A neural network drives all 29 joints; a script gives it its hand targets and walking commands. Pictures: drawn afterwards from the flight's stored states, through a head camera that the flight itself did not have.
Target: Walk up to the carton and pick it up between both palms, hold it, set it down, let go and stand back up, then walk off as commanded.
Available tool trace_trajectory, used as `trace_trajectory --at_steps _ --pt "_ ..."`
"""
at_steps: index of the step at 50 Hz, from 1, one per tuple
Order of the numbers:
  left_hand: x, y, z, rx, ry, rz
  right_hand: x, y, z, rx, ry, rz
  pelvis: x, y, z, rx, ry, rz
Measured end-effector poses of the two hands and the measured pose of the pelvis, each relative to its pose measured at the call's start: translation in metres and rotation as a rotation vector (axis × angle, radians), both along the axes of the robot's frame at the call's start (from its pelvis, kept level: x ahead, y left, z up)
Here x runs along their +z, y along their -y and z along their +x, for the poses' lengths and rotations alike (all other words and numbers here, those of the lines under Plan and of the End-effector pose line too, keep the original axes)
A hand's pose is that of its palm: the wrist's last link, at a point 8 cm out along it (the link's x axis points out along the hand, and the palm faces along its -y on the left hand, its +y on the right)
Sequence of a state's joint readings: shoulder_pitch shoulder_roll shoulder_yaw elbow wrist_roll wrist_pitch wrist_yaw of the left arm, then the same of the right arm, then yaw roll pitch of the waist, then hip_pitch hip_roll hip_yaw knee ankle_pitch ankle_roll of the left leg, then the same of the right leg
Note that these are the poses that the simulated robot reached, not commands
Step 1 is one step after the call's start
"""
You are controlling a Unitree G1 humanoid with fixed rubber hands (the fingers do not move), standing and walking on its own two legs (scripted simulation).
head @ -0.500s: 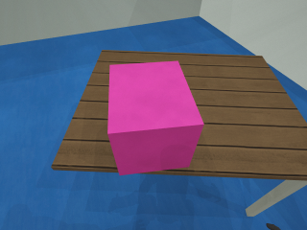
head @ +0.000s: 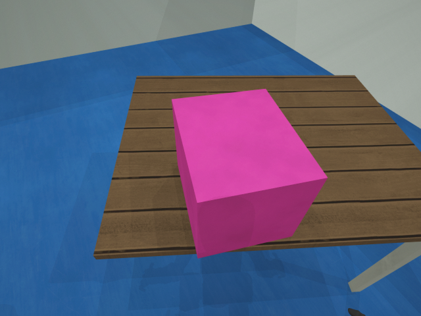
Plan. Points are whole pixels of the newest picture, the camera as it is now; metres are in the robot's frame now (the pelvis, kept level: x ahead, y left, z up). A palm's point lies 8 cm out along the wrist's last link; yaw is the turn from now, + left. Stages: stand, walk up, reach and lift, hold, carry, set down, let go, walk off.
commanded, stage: walk up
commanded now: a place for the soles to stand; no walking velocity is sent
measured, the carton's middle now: (233, 169) +0.46 -0.05 +0.00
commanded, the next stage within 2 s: none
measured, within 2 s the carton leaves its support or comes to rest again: neither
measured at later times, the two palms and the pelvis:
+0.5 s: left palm out of the picture +0.06 +0.28 -0.09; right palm out of the picture +0.07 -0.35 -0.08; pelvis -0.02 -0.03 +0.02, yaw -1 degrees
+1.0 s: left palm out of the picture +0.11 +0.24 -0.09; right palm out of the picture +0.06 -0.36 -0.09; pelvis -0.01 -0.05 +0.02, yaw -1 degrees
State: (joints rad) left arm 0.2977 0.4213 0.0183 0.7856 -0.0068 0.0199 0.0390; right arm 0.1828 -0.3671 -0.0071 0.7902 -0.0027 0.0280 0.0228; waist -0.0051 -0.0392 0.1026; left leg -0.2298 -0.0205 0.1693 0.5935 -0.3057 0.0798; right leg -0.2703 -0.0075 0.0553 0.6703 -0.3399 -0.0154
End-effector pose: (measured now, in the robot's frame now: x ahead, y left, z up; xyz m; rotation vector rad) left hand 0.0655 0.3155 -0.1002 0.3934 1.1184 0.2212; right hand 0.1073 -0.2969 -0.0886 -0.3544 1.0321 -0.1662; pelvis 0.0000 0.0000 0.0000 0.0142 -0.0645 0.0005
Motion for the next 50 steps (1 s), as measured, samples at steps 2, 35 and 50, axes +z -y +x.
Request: trace_trajectory --at_steps 2,35,50 --pt "-0.001 0.004 0.008 -0.012 0.008 -0.018 0.001 -0.003 0.001 -0.006 0.013 0.011 0.002 -0.001 -0.001 -0.016 0.011 -0.014" --pt "0.012 0.051 -0.009 0.018 -0.055 -0.039 -0.002 0.060 -0.052 -0.098 -0.116 0.007 0.018 0.042 -0.015 -0.013 -0.036 -0.013" --pt "0.014 0.072 0.044 -0.021 0.059 -0.083 0.002 0.065 -0.051 -0.119 -0.112 -0.007 0.019 0.047 -0.006 -0.016 -0.038 -0.007"
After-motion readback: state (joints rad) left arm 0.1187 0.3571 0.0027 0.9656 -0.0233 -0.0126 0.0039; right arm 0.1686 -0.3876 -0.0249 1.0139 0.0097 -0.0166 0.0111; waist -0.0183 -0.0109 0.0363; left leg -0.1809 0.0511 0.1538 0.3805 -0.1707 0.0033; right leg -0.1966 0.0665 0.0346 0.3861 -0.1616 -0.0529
